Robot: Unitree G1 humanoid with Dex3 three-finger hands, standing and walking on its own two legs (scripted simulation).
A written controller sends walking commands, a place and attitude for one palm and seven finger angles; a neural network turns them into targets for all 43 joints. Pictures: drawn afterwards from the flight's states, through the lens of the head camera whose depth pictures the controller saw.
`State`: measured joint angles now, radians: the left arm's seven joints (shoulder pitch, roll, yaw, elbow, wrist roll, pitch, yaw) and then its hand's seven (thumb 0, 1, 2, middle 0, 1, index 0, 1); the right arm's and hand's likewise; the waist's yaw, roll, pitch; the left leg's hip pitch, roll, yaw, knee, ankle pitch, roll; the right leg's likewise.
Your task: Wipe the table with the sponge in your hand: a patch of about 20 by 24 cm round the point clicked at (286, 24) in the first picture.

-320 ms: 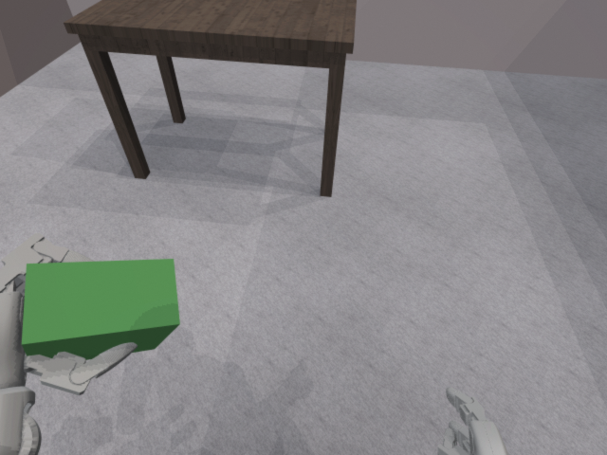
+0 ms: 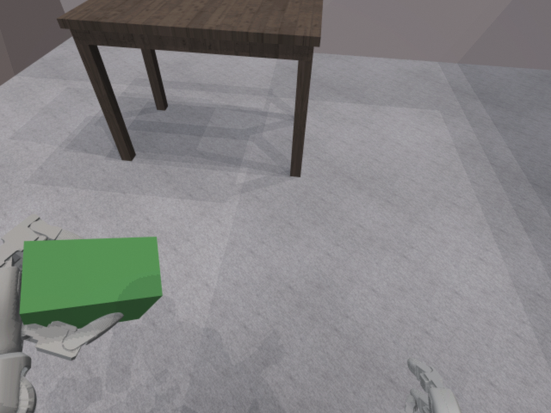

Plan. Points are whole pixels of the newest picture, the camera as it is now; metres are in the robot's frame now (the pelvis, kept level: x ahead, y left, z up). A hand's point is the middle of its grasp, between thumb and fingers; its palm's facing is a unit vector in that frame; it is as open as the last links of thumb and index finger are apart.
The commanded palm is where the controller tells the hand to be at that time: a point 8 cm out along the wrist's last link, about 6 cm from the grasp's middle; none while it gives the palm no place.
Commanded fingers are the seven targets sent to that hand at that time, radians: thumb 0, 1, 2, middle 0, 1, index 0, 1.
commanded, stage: look at it before walking up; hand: left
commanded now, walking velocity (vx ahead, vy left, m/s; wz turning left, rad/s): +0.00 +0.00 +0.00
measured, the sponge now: (110, 285) +0.22 +0.21 +0.14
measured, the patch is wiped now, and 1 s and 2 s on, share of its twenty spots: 0.00 0.00 0.00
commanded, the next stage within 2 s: walk to a spot facing it in 0.08 s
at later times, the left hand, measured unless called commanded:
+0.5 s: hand (47, 281) +0.21 +0.27 +0.16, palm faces +0.50 -0.78 -0.39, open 10.3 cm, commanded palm +0.16 +0.30 +0.18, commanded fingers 0.00 0.10 1.30 -1.20 -1.60 -1.20 -1.60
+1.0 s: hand (50, 222) +0.30 +0.31 +0.16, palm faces +0.61 -0.66 -0.45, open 10.3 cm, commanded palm +0.23 +0.33 +0.18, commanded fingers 0.00 0.10 1.30 -1.20 -1.60 -1.20 -1.60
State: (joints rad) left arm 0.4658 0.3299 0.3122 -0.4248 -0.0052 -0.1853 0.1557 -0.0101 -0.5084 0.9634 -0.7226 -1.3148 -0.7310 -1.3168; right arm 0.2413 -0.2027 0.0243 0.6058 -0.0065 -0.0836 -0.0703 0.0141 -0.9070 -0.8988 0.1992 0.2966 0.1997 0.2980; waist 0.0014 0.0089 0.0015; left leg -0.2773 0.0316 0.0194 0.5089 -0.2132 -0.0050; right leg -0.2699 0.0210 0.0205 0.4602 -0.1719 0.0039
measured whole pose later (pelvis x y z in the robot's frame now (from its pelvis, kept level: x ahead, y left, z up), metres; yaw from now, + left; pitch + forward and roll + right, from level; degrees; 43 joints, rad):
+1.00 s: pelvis +0.15 +0.02 -0.02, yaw +14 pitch -1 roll +2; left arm 0.48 0.38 0.40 -0.55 -0.02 -0.24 0.18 -0.01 -0.51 0.97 -0.72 -1.32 -0.74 -1.32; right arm 0.17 -0.21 -0.03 0.59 -0.01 -0.06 -0.06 0.01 -0.91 -0.90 0.20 0.30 0.20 0.30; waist 0.02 -0.04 0.10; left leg -0.39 0.04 0.19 0.67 -0.25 0.06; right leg -0.28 -0.11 -0.07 1.05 -0.55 0.02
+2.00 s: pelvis +0.44 +0.01 +0.00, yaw +27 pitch +0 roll -1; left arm 0.50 0.38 0.38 -0.58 -0.02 -0.24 0.15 -0.01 -0.51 0.98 -0.72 -1.32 -0.74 -1.33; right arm 0.21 -0.09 0.04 0.60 0.00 -0.11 -0.04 0.01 -0.91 -0.90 0.20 0.30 0.20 0.30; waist 0.01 0.02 0.04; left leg -0.28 0.09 0.12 0.52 -0.24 0.01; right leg -0.49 -0.12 -0.12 0.91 -0.38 0.04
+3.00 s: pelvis +0.71 +0.09 -0.01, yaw +48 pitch -2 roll +1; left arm 0.41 0.30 0.30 -0.45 -0.01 -0.17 0.14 -0.01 -0.51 0.98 -0.72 -1.33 -0.74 -1.33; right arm 0.18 -0.23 0.00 0.68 0.00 -0.05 -0.06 0.02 -0.91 -0.90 0.20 0.30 0.20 0.30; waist 0.02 0.04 0.06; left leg -0.51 0.05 0.04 1.25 -0.40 -0.03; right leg -0.27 -0.12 -0.24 0.59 -0.29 -0.02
